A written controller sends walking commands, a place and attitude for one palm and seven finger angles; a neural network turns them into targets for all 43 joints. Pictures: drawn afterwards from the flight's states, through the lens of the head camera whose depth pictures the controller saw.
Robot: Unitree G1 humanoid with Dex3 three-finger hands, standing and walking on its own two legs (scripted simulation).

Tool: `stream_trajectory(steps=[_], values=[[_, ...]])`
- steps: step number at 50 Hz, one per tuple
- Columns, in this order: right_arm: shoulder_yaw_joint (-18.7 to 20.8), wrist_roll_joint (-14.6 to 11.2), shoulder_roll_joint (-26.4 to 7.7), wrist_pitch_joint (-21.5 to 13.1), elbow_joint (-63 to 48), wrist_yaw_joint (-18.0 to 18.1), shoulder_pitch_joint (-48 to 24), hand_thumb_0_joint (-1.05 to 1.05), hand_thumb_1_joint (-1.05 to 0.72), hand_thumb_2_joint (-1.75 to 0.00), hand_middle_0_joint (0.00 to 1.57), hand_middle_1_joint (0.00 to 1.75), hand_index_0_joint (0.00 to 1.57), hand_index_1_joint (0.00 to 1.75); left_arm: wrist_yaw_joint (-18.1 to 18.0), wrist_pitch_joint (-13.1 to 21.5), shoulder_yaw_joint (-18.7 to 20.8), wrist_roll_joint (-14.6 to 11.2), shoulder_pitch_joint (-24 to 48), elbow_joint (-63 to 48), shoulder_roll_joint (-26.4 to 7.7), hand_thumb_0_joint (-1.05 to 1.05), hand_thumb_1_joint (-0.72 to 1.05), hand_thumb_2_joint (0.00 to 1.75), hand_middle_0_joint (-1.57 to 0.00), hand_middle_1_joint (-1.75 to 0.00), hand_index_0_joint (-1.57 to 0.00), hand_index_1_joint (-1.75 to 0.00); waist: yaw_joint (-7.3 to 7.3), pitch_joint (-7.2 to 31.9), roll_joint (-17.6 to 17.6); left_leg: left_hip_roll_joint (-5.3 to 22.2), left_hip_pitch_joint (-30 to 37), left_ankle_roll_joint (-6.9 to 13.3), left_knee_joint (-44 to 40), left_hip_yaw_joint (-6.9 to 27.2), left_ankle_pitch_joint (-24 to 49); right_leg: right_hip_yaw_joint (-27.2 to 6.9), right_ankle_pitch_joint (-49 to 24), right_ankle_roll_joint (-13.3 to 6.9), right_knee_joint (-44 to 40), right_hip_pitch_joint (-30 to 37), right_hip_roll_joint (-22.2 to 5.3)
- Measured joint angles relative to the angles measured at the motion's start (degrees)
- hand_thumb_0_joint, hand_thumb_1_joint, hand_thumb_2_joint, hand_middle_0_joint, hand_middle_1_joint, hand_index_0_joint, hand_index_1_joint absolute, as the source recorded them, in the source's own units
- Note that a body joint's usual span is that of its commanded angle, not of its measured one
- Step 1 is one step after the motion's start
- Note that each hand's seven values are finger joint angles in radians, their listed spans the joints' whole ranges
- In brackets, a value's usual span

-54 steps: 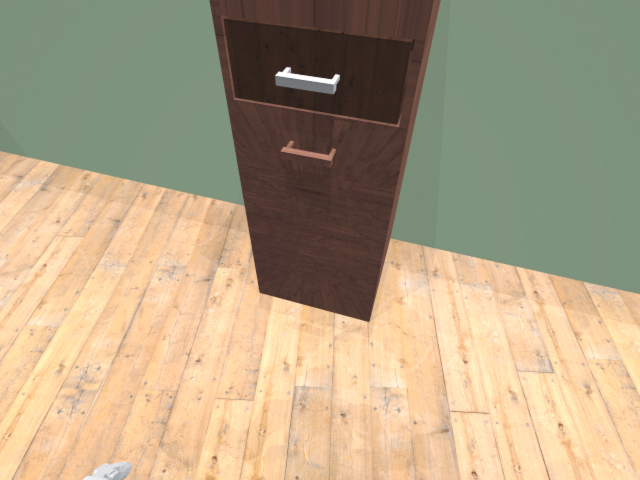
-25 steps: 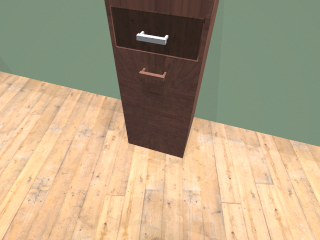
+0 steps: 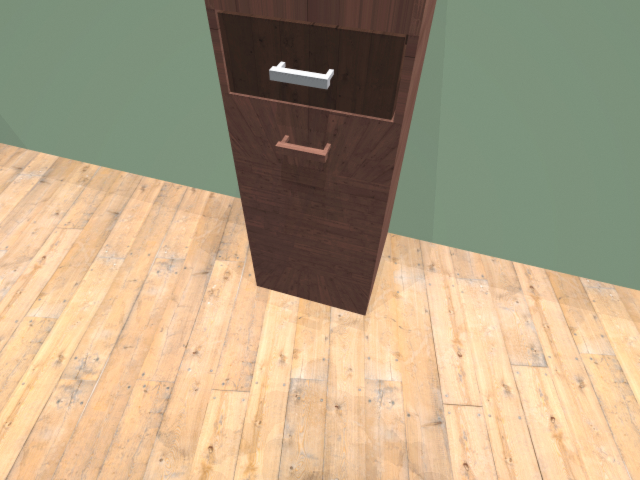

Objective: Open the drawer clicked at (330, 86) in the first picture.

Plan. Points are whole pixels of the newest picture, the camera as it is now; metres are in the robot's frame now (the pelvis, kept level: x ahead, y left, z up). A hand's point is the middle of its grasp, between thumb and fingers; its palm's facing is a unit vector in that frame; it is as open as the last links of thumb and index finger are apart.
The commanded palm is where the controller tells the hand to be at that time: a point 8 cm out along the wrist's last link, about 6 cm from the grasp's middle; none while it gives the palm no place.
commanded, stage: look at it before walking up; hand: left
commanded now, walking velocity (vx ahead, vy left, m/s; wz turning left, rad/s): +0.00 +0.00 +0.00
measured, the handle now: (302, 73) +0.84 +0.09 +0.11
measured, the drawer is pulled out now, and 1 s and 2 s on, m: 0.00 0.00 0.00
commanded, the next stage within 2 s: turn to face it in 0.36 s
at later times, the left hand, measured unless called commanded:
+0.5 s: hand out of the picture +0.08 +0.24 -0.16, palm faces -0.01 -0.95 -0.32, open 7.4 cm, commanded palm none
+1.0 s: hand out of the picture +0.07 +0.18 -0.18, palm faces -0.12 -0.97 -0.21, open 7.4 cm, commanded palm none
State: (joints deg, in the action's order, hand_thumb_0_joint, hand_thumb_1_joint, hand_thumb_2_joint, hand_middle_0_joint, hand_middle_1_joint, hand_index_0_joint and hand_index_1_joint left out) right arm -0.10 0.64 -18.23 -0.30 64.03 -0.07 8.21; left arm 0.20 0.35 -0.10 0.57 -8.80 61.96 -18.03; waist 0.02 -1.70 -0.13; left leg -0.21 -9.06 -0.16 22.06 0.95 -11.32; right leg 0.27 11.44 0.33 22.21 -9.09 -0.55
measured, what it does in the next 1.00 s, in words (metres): stands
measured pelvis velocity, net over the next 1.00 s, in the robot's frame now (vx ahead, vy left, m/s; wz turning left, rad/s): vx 0.00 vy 0.00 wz -0.12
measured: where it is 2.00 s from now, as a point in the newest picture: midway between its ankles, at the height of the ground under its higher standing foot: outside the picture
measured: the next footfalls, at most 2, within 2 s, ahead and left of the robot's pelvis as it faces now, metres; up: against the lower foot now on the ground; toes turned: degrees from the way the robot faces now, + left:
left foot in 1.66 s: +0.15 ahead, +0.14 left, +0.00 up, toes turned -4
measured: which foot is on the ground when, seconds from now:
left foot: down 0.00-1.00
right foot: down 0.00-1.00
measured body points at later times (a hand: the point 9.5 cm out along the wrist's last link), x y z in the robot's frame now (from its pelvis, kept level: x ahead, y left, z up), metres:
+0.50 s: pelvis +0.02 +0.00 +0.00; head +0.02 +0.00 +0.45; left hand +0.09 +0.29 -0.13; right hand +0.09 -0.29 -0.13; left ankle +0.01 +0.12 -0.74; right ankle +0.01 -0.12 -0.74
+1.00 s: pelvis +0.00 +0.00 -0.01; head +0.02 +0.00 +0.43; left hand +0.08 +0.23 -0.16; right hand +0.00 -0.25 -0.17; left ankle +0.01 +0.12 -0.74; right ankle +0.01 -0.12 -0.74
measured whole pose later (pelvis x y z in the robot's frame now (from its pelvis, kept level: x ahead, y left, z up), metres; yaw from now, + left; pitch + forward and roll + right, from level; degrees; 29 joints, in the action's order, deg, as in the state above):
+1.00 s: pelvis +0.00 +0.00 -0.01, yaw -7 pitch -1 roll +0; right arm 1.8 0.7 -12.0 1.8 60.1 1.5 12.6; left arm 0.3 -2.7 1.6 1.0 -12.1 56.8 -11.4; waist 0.7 -3.0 0.1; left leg 3.1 -14.5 -0.6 33.3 -5.3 -18.0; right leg -5.9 15.3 -0.2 33.3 -17.2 3.0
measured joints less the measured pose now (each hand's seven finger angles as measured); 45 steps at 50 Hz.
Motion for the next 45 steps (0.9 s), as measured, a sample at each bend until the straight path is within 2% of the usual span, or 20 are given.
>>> stream_trajectory(steps=[29,37,45], values=[[0.0,0.0,-0.1,0.0,-0.6,0.6,-1.5,0.00,-0.90,-0.90,0.20,0.30,0.20,0.30,-0.2,-0.2,0.5,-0.1,0.1,-0.1,-0.2,0.00,0.90,0.90,-0.21,-0.30,-0.20,-0.30,-0.66,0.2,-0.1,0.6,1.8,-0.4,-1.0,-0.5,-1.0,-0.4,0.7,-0.3,-1.0,1.6,0.6],[0.4,0.1,3.0,1.0,-2.9,1.4,-0.4,0.00,-0.90,-0.90,0.20,0.30,0.20,0.30,-0.4,-2.1,0.9,0.1,-1.8,-1.9,2.5,0.00,0.90,0.90,-0.20,-0.30,-0.20,-0.30,-0.76,-0.5,-0.1,1.7,-0.6,-0.6,3.7,-3.2,-3.5,-3.2,2.3,-0.5,4.1,-2.2,1.7],[1.2,0.0,5.8,1.9,-3.9,1.4,2.5,0.00,-0.90,-0.90,0.20,0.30,0.20,0.30,0.1,-2.9,1.3,0.3,-3.3,-4.1,5.6,0.00,0.90,0.90,-0.20,-0.30,-0.20,-0.30,0.04,-1.4,0.2,2.9,-3.7,-0.6,9.0,-5.4,-5.9,-5.3,3.7,-0.6,9.3,-6.2,3.0]])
